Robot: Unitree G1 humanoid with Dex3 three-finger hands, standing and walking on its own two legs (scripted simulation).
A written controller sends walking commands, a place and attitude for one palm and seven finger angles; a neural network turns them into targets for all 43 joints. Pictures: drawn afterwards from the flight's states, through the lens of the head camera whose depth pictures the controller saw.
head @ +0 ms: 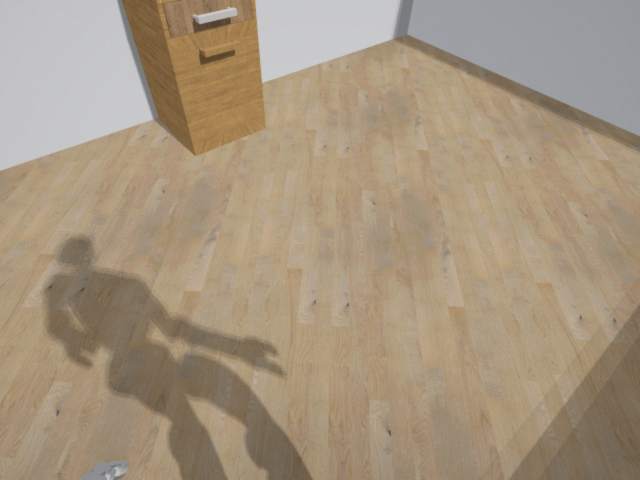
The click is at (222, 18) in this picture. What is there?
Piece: drawer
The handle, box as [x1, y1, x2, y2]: [192, 7, 237, 23]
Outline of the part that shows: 237,14 235,8 227,7 224,10 197,16 194,14 192,15 197,22 202,23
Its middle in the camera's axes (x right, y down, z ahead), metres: -0.45 -0.94 +1.62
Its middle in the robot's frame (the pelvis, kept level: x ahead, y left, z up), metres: +1.81 +0.53 -0.12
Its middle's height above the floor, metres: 0.65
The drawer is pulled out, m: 0.00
